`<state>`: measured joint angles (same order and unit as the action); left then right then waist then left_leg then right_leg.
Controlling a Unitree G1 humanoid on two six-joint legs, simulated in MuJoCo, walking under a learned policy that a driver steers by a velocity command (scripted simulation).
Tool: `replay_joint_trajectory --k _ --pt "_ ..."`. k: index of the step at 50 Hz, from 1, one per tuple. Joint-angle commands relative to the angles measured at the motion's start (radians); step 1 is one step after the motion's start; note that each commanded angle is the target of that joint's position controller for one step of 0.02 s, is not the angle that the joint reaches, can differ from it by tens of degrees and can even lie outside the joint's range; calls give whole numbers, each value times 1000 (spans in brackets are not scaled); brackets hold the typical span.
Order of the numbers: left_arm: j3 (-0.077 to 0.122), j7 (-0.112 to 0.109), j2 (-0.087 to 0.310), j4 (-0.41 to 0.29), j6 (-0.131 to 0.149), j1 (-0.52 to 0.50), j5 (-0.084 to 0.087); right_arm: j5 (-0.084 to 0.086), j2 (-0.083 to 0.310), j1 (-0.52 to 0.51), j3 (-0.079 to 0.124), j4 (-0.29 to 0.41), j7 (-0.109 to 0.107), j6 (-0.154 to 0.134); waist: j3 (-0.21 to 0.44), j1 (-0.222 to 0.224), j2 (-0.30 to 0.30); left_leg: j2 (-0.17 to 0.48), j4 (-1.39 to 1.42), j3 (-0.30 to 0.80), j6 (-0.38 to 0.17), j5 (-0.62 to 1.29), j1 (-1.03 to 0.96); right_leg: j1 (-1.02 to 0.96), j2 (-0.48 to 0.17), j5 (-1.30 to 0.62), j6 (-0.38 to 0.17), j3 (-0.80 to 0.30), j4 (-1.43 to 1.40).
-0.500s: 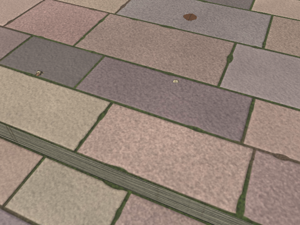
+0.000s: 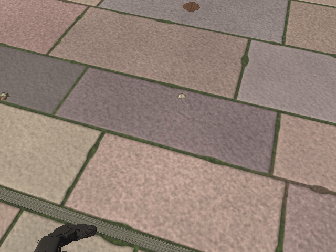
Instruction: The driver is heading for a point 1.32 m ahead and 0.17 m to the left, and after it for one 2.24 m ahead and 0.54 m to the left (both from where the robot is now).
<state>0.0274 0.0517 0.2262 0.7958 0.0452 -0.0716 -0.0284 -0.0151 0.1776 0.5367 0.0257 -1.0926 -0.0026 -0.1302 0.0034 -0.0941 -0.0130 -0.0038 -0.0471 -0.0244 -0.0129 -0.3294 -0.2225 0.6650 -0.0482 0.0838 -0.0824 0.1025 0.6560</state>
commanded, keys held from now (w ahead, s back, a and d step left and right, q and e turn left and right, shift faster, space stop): w+shift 0.90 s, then w+q+shift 0.10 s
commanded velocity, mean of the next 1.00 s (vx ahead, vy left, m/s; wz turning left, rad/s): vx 0.98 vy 0.00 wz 0.02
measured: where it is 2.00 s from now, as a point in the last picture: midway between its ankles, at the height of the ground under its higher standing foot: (130, 38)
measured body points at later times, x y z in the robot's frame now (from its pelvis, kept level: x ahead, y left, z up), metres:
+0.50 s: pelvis +0.42 -0.02 +0.00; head +0.48 -0.03 +0.45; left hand +0.28 +0.18 -0.12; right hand +0.71 -0.15 -0.05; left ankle +0.62 +0.04 -0.55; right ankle +0.18 -0.09 -0.71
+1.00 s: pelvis +0.91 -0.02 +0.14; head +0.95 +0.00 +0.59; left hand +1.17 +0.17 +0.07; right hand +0.79 -0.27 +0.03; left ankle +0.64 +0.04 -0.55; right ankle +1.04 -0.08 -0.58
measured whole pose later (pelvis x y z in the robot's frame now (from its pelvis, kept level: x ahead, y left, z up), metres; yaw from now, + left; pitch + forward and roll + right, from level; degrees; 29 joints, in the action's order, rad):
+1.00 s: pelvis +0.91 -0.02 +0.14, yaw +2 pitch +4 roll +0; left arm -0.03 0.02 0.20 0.67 0.08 -0.04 -0.03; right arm -0.02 0.22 0.60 0.04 -1.01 -0.02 -0.11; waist 0.00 -0.10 -0.03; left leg -0.07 -0.37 -0.03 -0.08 -0.40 -0.19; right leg 0.50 0.05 0.09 -0.15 0.11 0.49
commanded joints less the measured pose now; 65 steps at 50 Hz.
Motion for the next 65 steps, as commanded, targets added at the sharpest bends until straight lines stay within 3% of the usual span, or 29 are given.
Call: replay_joint_trajectory --k 1,3,4,5,6,7,9,13,20,22,24,26,27,28,29,30,32,33,35,40,45,48,50,51,52,53,55,59,65 --pt "32 -37 98 -6 13 189 2 -3 199 -40 36 33 -17 -4 42 193 174 234 -348 -11 -140 1254 134 -364 109 112 -69 53 14" --pt "78 -63 186 120 24 599 -17 -9 221 -137 45 64 -17 10 201 379 110 150 -887 -25 -128 961 459 -884 55 186 -77 -4 -69" --pt "96 -69 286 147 32 655 -46 -9 46 -135 11 111 2 2 208 303 -173 -3 -1302 15 -115 33 806 -1040 -220 557 -101 -416 -177" --pt "91 -51 268 144 34 583 -28 28 59 -85 14 148 14 -22 269 220 -274 -76 -1447 195 -143 -77 988 -1020 -315 721 -146 -929 -459" --pt "77 -41 181 127 33 449 -24 20 108 -141 25 163 16 -17 89 150 -154 28 -1475 145 -157 43 1049 -871 -300 787 -160 -803 -478" --pt "54 -32 84 115 42 393 -16 3 123 -199 26 170 20 -13 20 141 -21 69 -1460 106 -147 129 1020 -713 -273 614 -167 -653 -474" --pt "35 -34 35 141 59 387 -9 -33 66 -208 14 183 31 13 -14 68 38 114 -1456 99 -119 153 944 -519 -187 406 -127 -460 -494" --pt "21 -31 30 208 82 507 8 -36 -15 -335 -18 270 46 70 -100 54 -16 126 -1686 29 -78 130 1227 -425 -155 250 -127 -327 -487" --pt "-23 -63 30 328 82 746 19 -1 -60 -831 -107 613 -15 71 -232 99 -9 140 -1851 -66 -146 -267 1764 -604 -174 -52 -100 -206 -626" --pt "-45 -80 2 291 56 697 43 2 -43 -771 -121 604 24 75 -148 78 88 107 -1456 -199 -168 -129 1221 -425 -97 -461 -82 -29 -739" --pt "-29 -77 132 228 73 678 88 22 -6 -507 -97 518 35 75 178 -18 9 -71 -1327 -257 -155 61 519 -349 -113 -1498 -92 -19 -451" --pt "58 -65 349 187 85 579 56 15 134 -188 -24 457 16 86 374 -210 -196 -91 -1009 -82 -182 -102 370 -619 -207 -1703 -96 -95 43" --pt "58 -62 260 179 91 586 41 -22 245 -77 20 394 18 83 422 -193 -113 30 -866 234 -219 -331 278 -579 -115 -1232 -81 -132 421" --pt "38 -25 74 83 111 570 56 -19 354 -38 63 310 13 75 421 -101 299 306 -415 892 -309 -231 116 -160 191 19 -4 -170 969" --pt "37 -24 57 29 124 554 18 -2 310 -123 73 302 22 71 424 -27 165 330 -260 1092 -258 -239 121 -29 141 -8 -37 -305 1188" --pt "33 -23 27 -16 121 480 10 12 219 -194 57 255 25 59 258 33 55 298 -286 942 -245 -268 261 41 97 -40 -45 -256 1251" --pt "0 -35 -78 -104 93 270 -10 -28 19 -181 20 145 22 34 19 58 -126 234 -345 614 -223 -221 485 215 39 62 -92 -258 1347" --pt "-32 -38 -150 -142 67 277 -7 -41 -31 -166 6 101 23 20 -11 119 -79 215 -354 480 -195 -124 553 271 31 100 -109 -269 1411" --pt "-42 -40 -132 -137 25 299 8 -33 -50 -186 -4 88 26 -8 -62 182 -102 168 -292 285 -139 -20 675 257 21 135 -101 -303 1237" --pt "-36 -7 -10 -205 7 131 7 45 99 -121 8 105 27 -49 -96 149 16 -13 -43 -32 -95 496 720 -40 21 -158 -26 20 403" --pt "-36 1 23 -208 34 -22 13 17 210 40 43 132 0 -27 -33 51 143 100 -47 -23 -80 1161 124 -117 96 -183 -42 92 -70" --pt "15 -36 146 -144 36 185 1 -22 228 41 51 134 -31 14 106 182 209 182 -435 42 -80 1408 -28 -355 142 -35 -80 12 -164" --pt "54 -70 211 -41 38 534 -20 -20 200 -71 52 199 -26 22 274 323 133 130 -962 60 -123 889 358 -864 -57 180 -112 -180 -120" --pt "67 -68 262 -40 46 514 -64 17 9 63 13 242 -5 16 367 157 -192 -28 -1328 87 -103 -178 830 -1215 -369 201 -215 -605 -81" --pt "65 -53 181 -54 44 480 -43 51 120 -15 28 250 -18 16 373 217 -64 -22 -1438 114 -120 -72 958 -1123 -370 438 -235 -793 -290" --pt "51 -50 113 -47 54 403 -33 43 156 -143 37 276 -17 19 174 193 33 38 -1385 125 -121 70 986 -923 -322 486 -184 -649 -391" --pt "38 -47 64 -14 72 371 -29 22 134 -188 32 280 1 40 10 133 70 86 -1339 121 -113 112 940 -683 -269 246 -127 -434 -461" --pt "29 -47 50 63 97 442 18 -16 60 -237 17 337 42 102 -105 63 -13 146 -1289 74 -88 151 995 -528 -187 8 2 -112 -522" --pt "14 -58 77 83 117 484 32 -13 52 -463 -9 445 76 83 -196 64 -12 7 -778 -193 -110 431 819 -458 -58 -827 118 194 -460"
Keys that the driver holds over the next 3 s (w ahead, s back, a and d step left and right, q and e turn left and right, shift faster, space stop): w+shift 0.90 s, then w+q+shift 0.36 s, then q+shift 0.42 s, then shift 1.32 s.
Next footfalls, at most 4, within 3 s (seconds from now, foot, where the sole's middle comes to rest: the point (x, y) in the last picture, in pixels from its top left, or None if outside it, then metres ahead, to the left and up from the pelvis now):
0.06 right None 0.22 -0.09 -0.76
0.52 left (145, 186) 0.67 0.04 -0.61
1.00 right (168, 104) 1.08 -0.08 -0.61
1.40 left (124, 49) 1.50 0.11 -0.61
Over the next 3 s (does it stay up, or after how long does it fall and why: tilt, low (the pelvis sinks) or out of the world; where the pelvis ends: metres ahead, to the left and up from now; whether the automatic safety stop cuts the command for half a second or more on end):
stays up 1.60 0.10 0.16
